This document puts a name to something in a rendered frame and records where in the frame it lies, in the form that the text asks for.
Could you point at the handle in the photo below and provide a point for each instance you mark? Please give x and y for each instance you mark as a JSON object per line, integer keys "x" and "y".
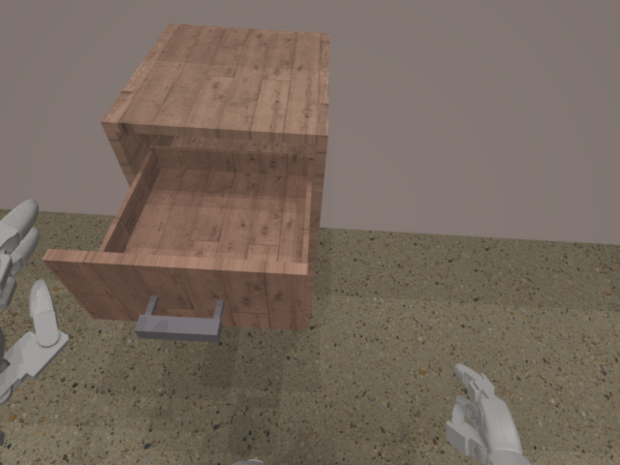
{"x": 179, "y": 328}

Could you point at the drawer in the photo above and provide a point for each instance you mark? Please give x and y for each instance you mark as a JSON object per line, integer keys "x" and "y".
{"x": 197, "y": 225}

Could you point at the right robot hand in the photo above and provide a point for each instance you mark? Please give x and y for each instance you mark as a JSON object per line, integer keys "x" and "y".
{"x": 491, "y": 425}

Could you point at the left robot hand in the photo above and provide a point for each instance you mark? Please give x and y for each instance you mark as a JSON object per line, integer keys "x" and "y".
{"x": 33, "y": 352}

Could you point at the cabinet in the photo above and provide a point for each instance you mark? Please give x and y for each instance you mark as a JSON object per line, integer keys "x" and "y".
{"x": 229, "y": 88}

